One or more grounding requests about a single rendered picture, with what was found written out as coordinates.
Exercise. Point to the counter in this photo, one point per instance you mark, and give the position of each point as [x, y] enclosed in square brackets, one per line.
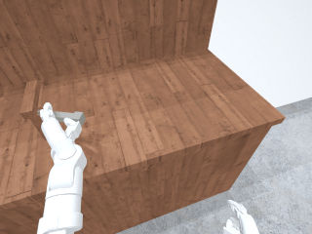
[168, 124]

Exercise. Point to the robot right hand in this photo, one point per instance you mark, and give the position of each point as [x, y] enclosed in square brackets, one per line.
[245, 224]

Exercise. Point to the left robot forearm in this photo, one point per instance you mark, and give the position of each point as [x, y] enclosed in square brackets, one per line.
[62, 211]

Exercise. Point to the tap lever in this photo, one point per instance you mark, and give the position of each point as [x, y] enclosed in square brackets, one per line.
[76, 116]

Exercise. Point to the robot left hand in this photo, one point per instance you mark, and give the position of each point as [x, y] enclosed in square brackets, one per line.
[53, 131]

